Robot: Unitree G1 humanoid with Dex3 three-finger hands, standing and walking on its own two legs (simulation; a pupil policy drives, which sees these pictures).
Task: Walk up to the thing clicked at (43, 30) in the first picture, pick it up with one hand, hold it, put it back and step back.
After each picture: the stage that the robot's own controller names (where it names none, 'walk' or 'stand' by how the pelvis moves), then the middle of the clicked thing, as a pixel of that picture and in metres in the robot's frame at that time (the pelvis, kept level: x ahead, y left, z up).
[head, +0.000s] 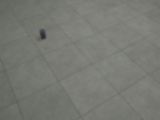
stand; (42, 34) +1.56 +0.47 -0.72
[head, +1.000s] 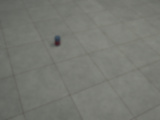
walk; (57, 41) +1.45 +0.20 -0.69
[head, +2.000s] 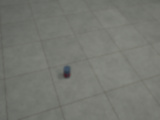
walk; (67, 72) +0.90 +0.12 -0.70
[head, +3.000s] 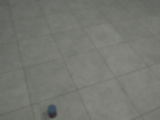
walk; (52, 111) +0.55 +0.18 -0.71
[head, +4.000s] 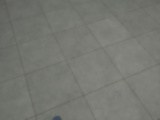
stand; out of the picture +0.40 +0.18 -0.70
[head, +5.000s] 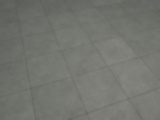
stand; out of the picture +0.38 +0.17 -0.72
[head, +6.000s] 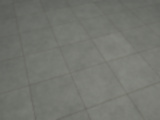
stand; out of the picture +0.39 +0.18 -0.72
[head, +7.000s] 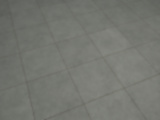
stand; out of the picture +0.40 +0.19 -0.72
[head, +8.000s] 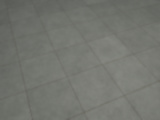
stand; out of the picture +0.37 +0.18 -0.73
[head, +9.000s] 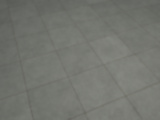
stand; out of the picture +0.37 +0.18 -0.73
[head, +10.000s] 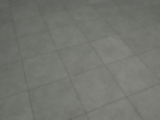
stand; out of the picture +0.37 +0.17 -0.73
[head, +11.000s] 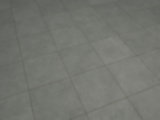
stand; out of the picture +0.37 +0.17 -0.73
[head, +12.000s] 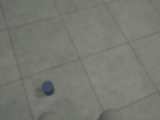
go down; (48, 88) +0.44 +0.16 -0.51
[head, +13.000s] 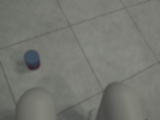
go down; (32, 60) +0.48 +0.19 -0.32
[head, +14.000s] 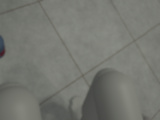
close in; out of the picture +0.47 +0.21 -0.26
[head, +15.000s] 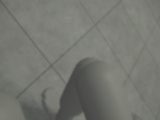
close; out of the picture +0.46 +0.25 -0.23
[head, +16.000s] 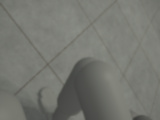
close; out of the picture +0.45 +0.24 -0.24
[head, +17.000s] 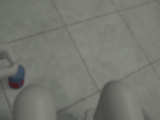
lift; (16, 77) +0.39 +0.24 -0.29
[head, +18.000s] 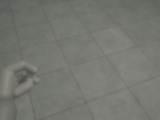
close; out of the picture +0.33 +0.19 -0.65
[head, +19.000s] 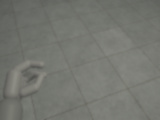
close; out of the picture +0.31 +0.22 -0.68
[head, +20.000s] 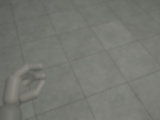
stand; out of the picture +0.32 +0.21 -0.67
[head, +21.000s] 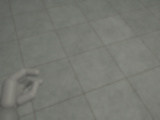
crouch; out of the picture +0.32 +0.22 -0.66
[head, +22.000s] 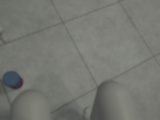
crouch; (13, 80) +0.39 +0.23 -0.34
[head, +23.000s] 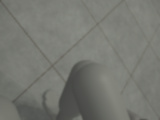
lower; out of the picture +0.36 +0.28 -0.25
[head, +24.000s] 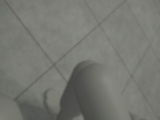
lower; out of the picture +0.36 +0.28 -0.25
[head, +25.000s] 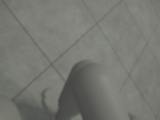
lower; out of the picture +0.36 +0.27 -0.26
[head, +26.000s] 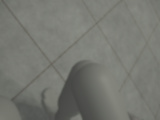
lower; out of the picture +0.36 +0.28 -0.26
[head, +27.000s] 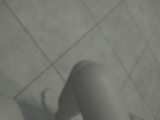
loosen; out of the picture +0.36 +0.28 -0.26
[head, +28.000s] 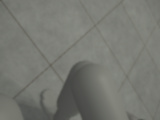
withdraw; out of the picture +0.36 +0.28 -0.26
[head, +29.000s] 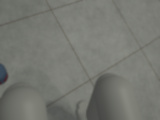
stand; out of the picture +0.37 +0.25 -0.28
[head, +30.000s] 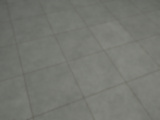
stand; out of the picture +0.32 +0.20 -0.64
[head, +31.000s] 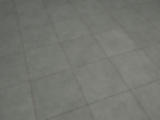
stand; out of the picture +0.32 +0.21 -0.67
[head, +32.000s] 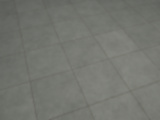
stand; out of the picture +0.31 +0.20 -0.67
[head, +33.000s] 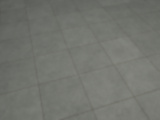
stand; out of the picture +0.34 +0.20 -0.72
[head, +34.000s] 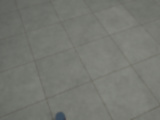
walk; (61, 118) +0.39 +0.17 -0.70
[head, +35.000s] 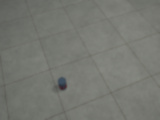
walk; (62, 83) +0.67 +0.18 -0.70
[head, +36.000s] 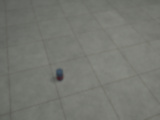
stand; (59, 75) +0.93 +0.21 -0.70
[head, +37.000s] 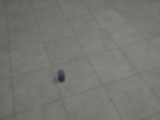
stand; (61, 76) +0.94 +0.21 -0.72
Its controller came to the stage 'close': yes
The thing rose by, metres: 0.05
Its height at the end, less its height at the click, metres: +0.00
